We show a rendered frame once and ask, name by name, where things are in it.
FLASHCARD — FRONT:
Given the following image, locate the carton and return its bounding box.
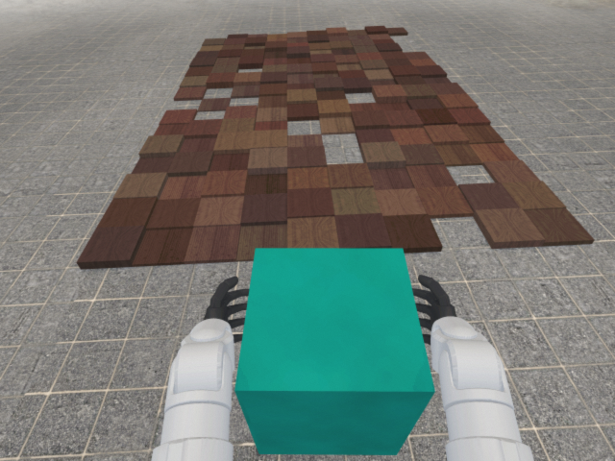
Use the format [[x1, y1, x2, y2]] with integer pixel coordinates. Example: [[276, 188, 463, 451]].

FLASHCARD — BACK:
[[234, 248, 435, 455]]

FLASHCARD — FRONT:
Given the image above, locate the left robot hand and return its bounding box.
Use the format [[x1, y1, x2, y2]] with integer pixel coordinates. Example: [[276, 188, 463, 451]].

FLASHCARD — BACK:
[[204, 277, 249, 343]]

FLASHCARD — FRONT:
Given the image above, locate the right robot hand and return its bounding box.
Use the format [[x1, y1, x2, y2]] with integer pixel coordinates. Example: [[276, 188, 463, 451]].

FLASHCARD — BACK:
[[412, 275, 457, 345]]

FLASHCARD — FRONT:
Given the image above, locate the robot left forearm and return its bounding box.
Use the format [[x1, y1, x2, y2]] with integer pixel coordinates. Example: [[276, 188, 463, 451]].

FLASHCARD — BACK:
[[151, 319, 235, 461]]

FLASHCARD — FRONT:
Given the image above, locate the robot right forearm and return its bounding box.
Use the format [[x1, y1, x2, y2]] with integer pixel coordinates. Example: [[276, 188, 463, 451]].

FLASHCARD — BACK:
[[430, 316, 534, 461]]

